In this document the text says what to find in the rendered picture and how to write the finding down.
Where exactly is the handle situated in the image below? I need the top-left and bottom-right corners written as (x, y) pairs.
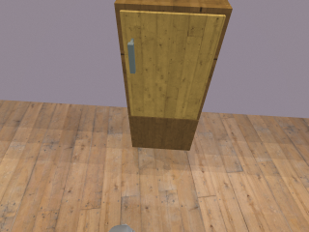
top-left (127, 38), bottom-right (136, 73)

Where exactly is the cupboard door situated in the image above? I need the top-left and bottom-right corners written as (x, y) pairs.
top-left (120, 10), bottom-right (226, 120)

